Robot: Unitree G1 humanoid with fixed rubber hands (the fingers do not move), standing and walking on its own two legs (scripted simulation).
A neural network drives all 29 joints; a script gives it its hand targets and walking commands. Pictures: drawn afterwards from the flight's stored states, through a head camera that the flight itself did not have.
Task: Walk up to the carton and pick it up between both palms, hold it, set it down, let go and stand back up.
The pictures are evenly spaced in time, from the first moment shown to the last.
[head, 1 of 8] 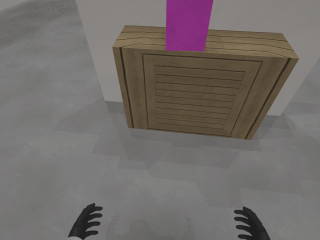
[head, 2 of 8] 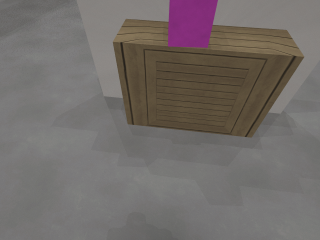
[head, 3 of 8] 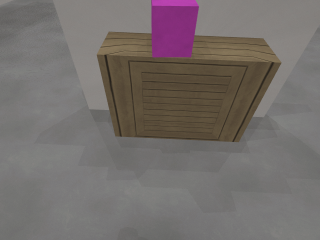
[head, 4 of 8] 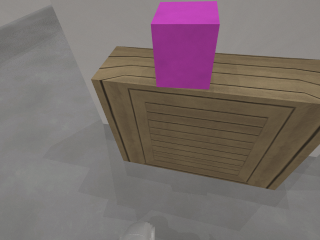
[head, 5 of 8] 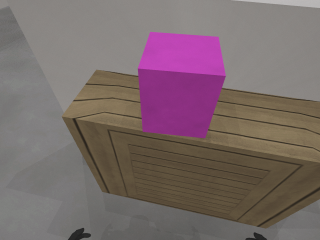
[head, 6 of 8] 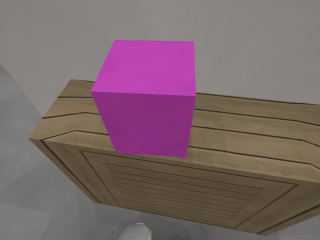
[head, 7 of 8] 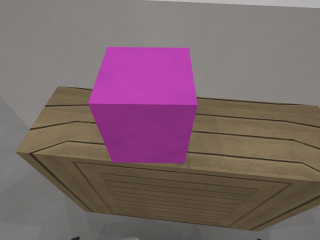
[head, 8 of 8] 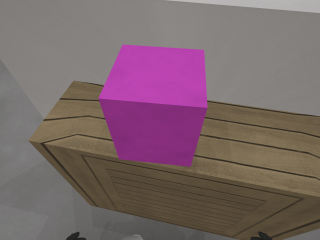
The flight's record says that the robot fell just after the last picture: no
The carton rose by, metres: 0.00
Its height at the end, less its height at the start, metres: +0.00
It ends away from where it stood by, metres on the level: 0.00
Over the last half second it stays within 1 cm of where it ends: yes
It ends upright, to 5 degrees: yes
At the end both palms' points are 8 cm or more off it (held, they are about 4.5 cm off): yes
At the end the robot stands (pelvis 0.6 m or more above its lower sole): yes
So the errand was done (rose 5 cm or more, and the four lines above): no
